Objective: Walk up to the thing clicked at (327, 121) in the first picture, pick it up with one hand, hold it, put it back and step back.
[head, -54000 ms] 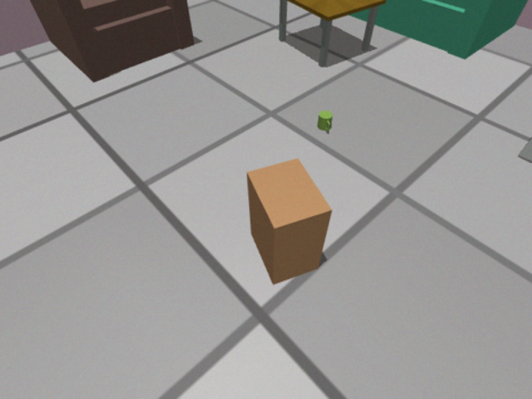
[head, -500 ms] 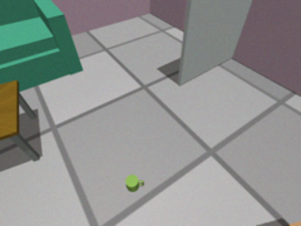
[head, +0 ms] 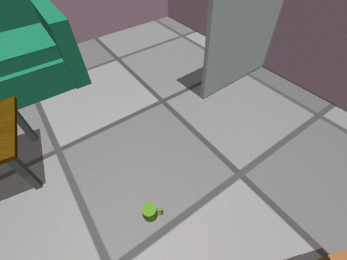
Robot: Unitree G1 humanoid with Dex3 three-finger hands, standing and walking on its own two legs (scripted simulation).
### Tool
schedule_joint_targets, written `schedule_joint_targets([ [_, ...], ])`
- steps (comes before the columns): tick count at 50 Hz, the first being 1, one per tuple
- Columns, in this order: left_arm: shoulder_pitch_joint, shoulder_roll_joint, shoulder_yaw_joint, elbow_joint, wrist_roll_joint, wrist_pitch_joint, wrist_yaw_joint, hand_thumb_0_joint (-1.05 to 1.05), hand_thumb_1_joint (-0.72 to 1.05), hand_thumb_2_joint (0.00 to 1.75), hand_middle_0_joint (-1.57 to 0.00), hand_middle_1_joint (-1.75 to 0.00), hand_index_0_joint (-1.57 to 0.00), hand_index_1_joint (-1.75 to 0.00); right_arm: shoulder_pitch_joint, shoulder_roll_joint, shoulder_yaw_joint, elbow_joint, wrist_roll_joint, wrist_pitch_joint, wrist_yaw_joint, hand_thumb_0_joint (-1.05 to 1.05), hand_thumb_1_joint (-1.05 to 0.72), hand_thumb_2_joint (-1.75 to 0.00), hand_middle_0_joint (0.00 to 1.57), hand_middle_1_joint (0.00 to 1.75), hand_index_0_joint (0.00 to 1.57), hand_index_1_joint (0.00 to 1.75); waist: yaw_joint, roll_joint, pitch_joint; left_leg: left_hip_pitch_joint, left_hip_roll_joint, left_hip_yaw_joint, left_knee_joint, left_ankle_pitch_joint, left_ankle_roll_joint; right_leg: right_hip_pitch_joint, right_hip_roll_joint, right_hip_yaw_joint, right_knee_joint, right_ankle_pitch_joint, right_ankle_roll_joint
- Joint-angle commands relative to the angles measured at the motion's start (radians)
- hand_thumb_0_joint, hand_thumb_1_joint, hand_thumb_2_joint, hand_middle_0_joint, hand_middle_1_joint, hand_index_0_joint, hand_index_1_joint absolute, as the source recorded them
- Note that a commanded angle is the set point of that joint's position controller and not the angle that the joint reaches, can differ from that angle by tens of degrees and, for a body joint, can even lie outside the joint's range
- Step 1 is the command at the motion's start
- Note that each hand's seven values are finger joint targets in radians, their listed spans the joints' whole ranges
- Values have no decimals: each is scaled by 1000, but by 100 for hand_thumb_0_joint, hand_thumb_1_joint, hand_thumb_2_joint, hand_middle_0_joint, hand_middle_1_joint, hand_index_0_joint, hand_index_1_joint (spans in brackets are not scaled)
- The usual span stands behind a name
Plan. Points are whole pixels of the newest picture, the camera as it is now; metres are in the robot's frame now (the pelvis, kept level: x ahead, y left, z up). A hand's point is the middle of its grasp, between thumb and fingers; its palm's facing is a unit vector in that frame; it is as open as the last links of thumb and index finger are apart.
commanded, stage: stand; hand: left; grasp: from above
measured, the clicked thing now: (152, 211) +0.51 +0.17 -0.74
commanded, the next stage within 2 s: step back in 1.36 s
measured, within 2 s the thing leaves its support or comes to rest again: neither
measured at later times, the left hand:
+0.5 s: hand out of the picture +0.07 +0.24 -0.16, palm faces +0.01 -0.94 -0.33, open 7.4 cm
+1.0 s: hand out of the picture +0.09 +0.24 -0.15, palm faces +0.00 -0.94 -0.34, open 7.4 cm
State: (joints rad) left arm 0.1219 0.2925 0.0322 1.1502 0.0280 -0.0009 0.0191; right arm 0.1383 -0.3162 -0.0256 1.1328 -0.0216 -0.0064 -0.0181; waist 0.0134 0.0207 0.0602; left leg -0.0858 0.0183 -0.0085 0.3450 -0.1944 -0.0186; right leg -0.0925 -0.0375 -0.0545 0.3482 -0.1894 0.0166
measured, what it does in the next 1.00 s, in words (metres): stands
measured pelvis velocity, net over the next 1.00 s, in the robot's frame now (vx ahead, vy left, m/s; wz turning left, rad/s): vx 0.01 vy -0.01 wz -0.01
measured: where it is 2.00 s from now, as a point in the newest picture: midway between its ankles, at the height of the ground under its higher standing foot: outside the picture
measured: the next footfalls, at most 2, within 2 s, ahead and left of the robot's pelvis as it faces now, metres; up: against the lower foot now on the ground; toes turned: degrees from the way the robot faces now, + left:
none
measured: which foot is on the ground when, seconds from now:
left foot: down 0.00-1.00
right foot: down 0.00-1.00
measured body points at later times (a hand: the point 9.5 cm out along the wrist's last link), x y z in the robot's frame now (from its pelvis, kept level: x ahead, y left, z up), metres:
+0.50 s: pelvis +0.00 -0.01 +0.00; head +0.01 -0.01 +0.45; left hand +0.07 +0.29 -0.13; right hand +0.07 -0.30 -0.14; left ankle +0.00 +0.13 -0.75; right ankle +0.00 -0.13 -0.75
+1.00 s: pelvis +0.01 -0.01 +0.00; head +0.02 -0.02 +0.45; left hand +0.09 +0.29 -0.13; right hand +0.08 -0.30 -0.14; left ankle +0.00 +0.13 -0.75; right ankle +0.00 -0.13 -0.75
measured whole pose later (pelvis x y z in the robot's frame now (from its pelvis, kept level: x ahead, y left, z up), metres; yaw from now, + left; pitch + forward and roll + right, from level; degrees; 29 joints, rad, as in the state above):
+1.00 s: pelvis +0.01 -0.01 +0.00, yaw -1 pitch -3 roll +0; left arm 0.09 0.32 0.02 1.15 0.02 -0.01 0.00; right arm 0.11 -0.34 -0.01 1.15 -0.02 -0.01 -0.01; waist 0.01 0.02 0.05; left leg -0.07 0.03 0.00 0.31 -0.19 -0.03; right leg -0.09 -0.02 -0.05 0.33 -0.19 0.00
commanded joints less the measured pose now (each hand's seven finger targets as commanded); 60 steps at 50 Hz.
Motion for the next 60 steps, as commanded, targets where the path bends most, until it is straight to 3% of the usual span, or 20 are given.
schedule_joint_targets([
  [1,-47,209,36,-50,-8,-21,13,0,90,90,-20,-30,-20,-30,-37,-182,-30,-57,-2,-19,-11,0,-90,-90,20,30,20,30,-3,-19,-51,-52,93,-75,-65,109,35,26,-96,99,-70,99,-25],
  [10,-60,214,34,-48,-9,-22,8,0,90,90,-20,-30,-20,-30,-38,-193,-25,-51,-1,-20,-8,0,-90,-90,20,30,20,30,-8,-21,-58,-48,94,-69,-69,103,32,21,-92,99,-82,95,-24],
  [14,-69,222,36,-51,-13,-25,7,0,90,90,-20,-30,-20,-30,-37,-190,-20,-48,1,-22,-7,0,-90,-90,20,30,20,30,-7,-12,-64,-44,99,-68,-72,136,32,36,-96,104,-69,142,-27],
  [18,-69,218,33,-49,-10,-24,5,0,90,90,-20,-30,-20,-30,-50,-202,-23,-51,1,-22,-7,0,-90,-90,20,30,20,30,-7,-27,-71,-26,104,-70,-68,146,34,21,-94,98,-73,131,-29],
  [25,-67,222,31,-47,-11,-23,1,0,90,90,-20,-30,-20,-30,-55,-208,-23,-47,2,-20,-4,0,-90,-90,20,30,20,30,-7,-9,-53,-48,101,-68,-81,65,33,2,-87,104,-90,50,-28],
  [27,-66,223,32,-47,-12,-25,1,0,90,90,-20,-30,-20,-30,-51,-207,-22,-46,1,-22,-3,0,-90,-90,20,30,20,30,-10,-18,-68,-30,107,-67,-71,105,35,7,-95,109,-83,97,-33],
  [33,-63,228,30,-45,-14,-27,-1,0,90,90,-20,-30,-20,-30,-56,-204,-19,-44,4,-23,-1,0,-90,-90,20,30,20,30,-7,-12,-67,-31,104,-66,-76,115,32,8,-93,106,-80,111,-30],
  [36,-69,239,32,-47,-16,-28,1,0,90,90,-20,-30,-20,-30,-54,-206,-19,-45,3,-24,-3,0,-90,-90,20,30,20,30,-10,-20,-93,-6,110,-64,-67,188,30,27,-98,106,-63,187,-36],
  [40,-67,233,30,-49,-18,-27,0,0,90,90,-20,-30,-20,-30,-50,-206,-14,-41,3,-27,-4,0,-90,-90,20,30,20,30,-10,-16,-92,-7,110,-60,-68,205,31,35,-98,103,-62,212,-31],
  [47,-67,235,28,-49,-17,-26,-1,0,90,90,-20,-30,-20,-30,-50,-215,-16,-41,4,-24,-3,0,-90,-90,20,30,20,30,-10,-11,-77,-14,111,-61,-79,162,29,23,-98,104,-73,166,-31],
  [52,-73,239,28,-58,-17,-31,0,0,90,90,-20,-30,-20,-30,-59,-223,-18,-48,5,-25,-2,0,-90,-90,20,30,20,30,-12,-11,-106,-1,116,-59,-67,216,32,44,-103,106,-64,228,-31],
  [56,-75,240,28,-55,-20,-29,-1,0,90,90,-20,-30,-20,-30,-50,-212,-13,-43,6,-23,0,0,-90,-90,20,30,20,30,-13,-13,-58,-28,109,-58,-86,155,28,18,-98,107,-82,168,-26],
  [60,-75,242,27,-58,-17,-30,-2,0,90,90,-20,-30,-20,-30,-59,-219,-18,-48,4,-24,2,0,-90,-90,20,30,20,30,-13,-22,-80,-14,114,-61,-85,147,29,15,-96,105,-84,142,-30],
])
